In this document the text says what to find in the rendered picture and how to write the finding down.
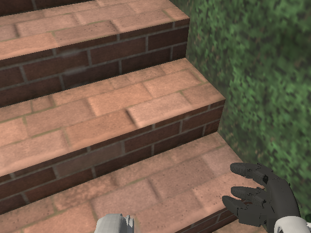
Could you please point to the robot right hand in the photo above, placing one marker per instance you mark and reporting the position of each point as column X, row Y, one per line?
column 268, row 206

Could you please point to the left robot thigh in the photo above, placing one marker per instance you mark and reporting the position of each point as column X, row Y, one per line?
column 115, row 223

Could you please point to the robot right forearm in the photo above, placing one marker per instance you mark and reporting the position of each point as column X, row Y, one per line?
column 291, row 224

